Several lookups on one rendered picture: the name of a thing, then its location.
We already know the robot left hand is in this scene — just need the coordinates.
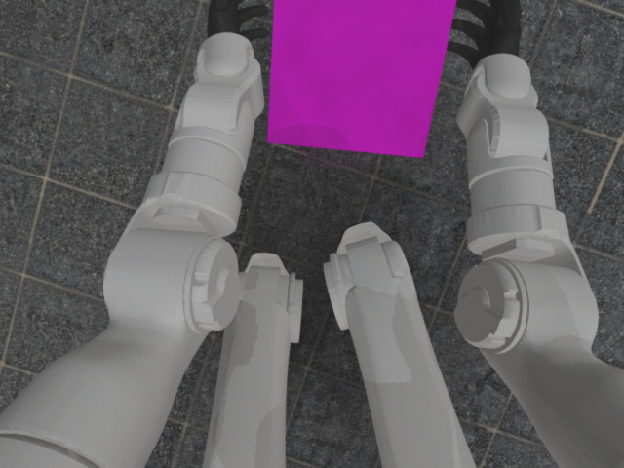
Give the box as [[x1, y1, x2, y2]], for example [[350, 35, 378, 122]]
[[208, 0, 269, 42]]

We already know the robot right hand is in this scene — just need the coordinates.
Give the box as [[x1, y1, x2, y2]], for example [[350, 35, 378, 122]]
[[447, 0, 522, 70]]

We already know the robot left forearm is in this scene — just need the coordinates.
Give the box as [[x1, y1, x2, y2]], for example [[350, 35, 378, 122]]
[[103, 32, 264, 307]]

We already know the robot left upper arm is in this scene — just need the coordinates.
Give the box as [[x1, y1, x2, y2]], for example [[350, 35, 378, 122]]
[[0, 228, 242, 468]]

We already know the robot right forearm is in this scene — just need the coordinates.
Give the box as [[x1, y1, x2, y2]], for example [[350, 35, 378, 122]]
[[456, 54, 599, 314]]

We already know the robot right upper arm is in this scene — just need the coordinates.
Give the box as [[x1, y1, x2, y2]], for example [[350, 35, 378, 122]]
[[453, 257, 624, 468]]

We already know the robot left shin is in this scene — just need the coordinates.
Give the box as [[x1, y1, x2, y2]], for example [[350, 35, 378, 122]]
[[239, 253, 290, 300]]

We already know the right robot thigh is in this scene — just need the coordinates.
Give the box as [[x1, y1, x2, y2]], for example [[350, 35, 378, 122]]
[[323, 236, 477, 468]]

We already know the carton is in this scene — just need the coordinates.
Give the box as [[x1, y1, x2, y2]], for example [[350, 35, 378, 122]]
[[267, 0, 457, 158]]

